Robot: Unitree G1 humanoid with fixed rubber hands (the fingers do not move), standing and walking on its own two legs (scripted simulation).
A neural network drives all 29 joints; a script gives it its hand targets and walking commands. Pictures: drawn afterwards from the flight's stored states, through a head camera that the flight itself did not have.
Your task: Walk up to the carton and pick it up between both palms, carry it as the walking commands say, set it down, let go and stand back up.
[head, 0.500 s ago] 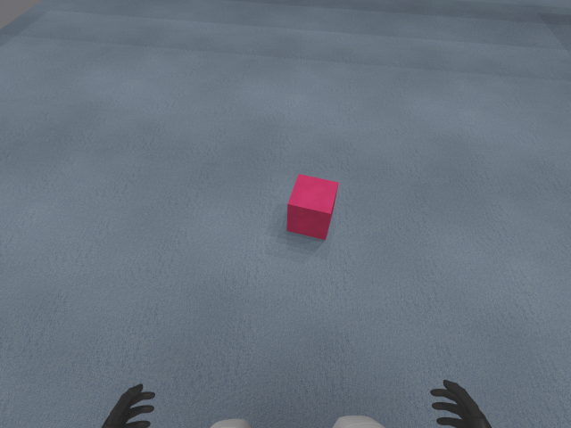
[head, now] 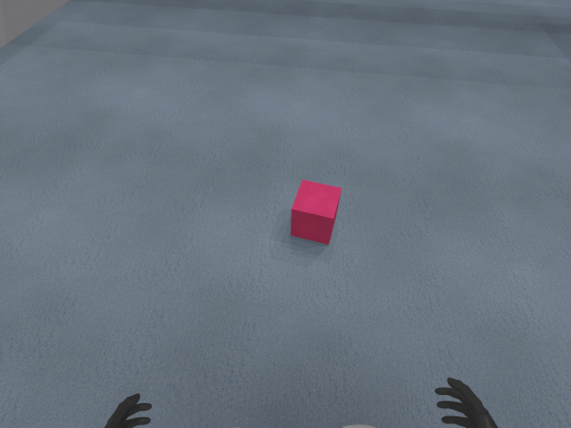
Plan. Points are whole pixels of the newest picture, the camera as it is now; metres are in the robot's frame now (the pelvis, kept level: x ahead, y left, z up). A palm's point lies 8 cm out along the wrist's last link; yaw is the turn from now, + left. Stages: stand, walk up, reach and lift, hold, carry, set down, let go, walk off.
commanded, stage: stand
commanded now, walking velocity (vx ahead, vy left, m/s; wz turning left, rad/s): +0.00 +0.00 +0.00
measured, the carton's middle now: (315, 212) +1.00 -0.14 -0.67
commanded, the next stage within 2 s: walk up in 2.00 s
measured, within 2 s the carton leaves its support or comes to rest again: neither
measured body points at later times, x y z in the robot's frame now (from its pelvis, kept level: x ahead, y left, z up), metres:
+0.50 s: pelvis -0.01 +0.00 +0.01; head +0.00 +0.00 +0.46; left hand +0.07 +0.27 -0.12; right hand +0.07 -0.27 -0.13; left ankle +0.01 +0.11 -0.73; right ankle +0.02 -0.13 -0.73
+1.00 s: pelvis -0.01 -0.01 +0.01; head -0.01 -0.01 +0.46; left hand +0.07 +0.28 -0.12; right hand +0.06 -0.30 -0.12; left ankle +0.01 +0.11 -0.73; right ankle +0.02 -0.13 -0.73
